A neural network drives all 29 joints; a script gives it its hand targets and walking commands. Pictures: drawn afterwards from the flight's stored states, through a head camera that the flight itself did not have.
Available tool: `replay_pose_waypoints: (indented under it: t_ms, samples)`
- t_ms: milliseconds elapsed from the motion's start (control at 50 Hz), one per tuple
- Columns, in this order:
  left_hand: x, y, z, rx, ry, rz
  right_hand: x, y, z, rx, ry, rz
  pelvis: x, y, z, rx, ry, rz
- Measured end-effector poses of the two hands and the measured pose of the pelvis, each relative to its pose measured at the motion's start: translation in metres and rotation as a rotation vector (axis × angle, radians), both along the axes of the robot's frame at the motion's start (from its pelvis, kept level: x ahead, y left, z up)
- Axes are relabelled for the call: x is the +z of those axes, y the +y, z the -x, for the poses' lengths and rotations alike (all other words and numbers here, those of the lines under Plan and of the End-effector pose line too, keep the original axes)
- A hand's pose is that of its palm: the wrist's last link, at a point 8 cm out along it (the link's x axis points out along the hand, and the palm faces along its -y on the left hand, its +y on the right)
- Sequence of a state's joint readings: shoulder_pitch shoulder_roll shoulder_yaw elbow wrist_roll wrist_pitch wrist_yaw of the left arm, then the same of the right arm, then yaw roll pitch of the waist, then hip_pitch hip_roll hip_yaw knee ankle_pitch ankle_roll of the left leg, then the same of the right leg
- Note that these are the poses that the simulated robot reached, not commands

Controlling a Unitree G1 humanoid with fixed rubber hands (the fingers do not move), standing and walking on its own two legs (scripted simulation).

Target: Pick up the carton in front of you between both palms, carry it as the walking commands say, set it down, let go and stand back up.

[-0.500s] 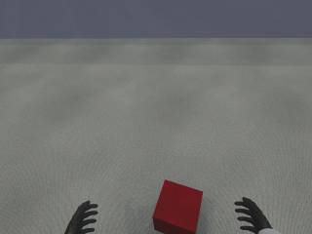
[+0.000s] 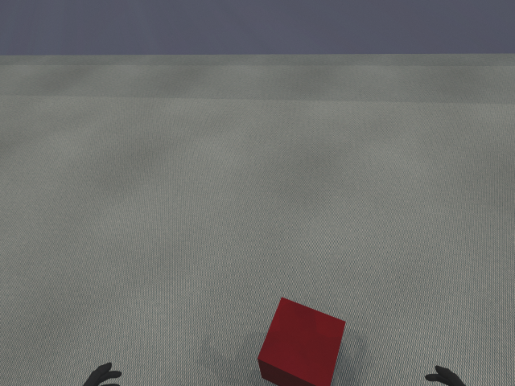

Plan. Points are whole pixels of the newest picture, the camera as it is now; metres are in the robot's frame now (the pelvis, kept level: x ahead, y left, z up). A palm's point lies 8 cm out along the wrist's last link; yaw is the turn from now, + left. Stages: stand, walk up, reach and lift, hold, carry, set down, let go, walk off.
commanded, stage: stand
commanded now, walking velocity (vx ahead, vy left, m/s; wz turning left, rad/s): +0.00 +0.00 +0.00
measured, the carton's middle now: (301, 351) +0.35 -0.08 -0.64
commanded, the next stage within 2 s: none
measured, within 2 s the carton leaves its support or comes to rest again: neither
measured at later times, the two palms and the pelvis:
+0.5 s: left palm out of the picture +0.09 +0.31 -0.08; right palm out of the picture +0.10 -0.29 -0.10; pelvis -0.01 +0.00 +0.01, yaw +0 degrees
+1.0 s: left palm out of the picture +0.07 +0.32 -0.09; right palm out of the picture +0.06 -0.30 -0.10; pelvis -0.02 +0.01 +0.01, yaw -1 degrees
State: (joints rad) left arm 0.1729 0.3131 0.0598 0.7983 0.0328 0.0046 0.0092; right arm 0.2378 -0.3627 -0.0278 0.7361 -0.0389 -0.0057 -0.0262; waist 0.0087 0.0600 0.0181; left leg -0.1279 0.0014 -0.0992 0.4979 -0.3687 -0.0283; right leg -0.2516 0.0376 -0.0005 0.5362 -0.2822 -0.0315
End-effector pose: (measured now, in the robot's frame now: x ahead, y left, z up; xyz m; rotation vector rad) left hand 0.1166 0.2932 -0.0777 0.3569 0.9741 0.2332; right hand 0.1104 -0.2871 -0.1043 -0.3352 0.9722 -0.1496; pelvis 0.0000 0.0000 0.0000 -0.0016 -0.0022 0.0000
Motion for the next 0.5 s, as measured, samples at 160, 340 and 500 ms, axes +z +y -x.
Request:
replay_pose_waypoints:
  t_ms: [160,340,500]
  samples:
    - [-0.005,0.003,0.001,0.022,0.029,0.011,0.004,-0.002,-0.010,0.003,0.006,0.021,0.002,0.001,-0.004,0.002,-0.008,0.001]
    - [-0.006,0.009,0.012,0.034,0.061,0.007,0.004,-0.002,-0.002,0.000,0.027,0.027,0.005,0.003,0.000,0.000,-0.022,-0.001]
    - [-0.004,0.013,0.024,0.038,0.076,0.005,0.003,-0.004,0.013,-0.007,0.052,0.028,0.007,0.004,0.008,-0.003,-0.033,-0.003]
